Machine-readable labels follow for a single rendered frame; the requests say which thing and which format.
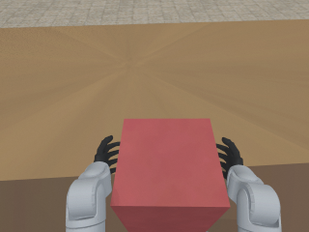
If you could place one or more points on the right robot hand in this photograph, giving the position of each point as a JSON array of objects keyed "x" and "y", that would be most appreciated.
[{"x": 232, "y": 158}]

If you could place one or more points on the left robot forearm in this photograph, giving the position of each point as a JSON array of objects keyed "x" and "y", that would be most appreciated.
[{"x": 86, "y": 199}]

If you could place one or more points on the carton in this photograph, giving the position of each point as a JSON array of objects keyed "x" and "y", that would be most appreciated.
[{"x": 168, "y": 176}]

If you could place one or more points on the left robot hand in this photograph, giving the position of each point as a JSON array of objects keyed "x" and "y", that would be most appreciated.
[{"x": 103, "y": 154}]

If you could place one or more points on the right robot forearm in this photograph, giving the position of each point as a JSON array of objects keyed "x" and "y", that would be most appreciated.
[{"x": 258, "y": 205}]

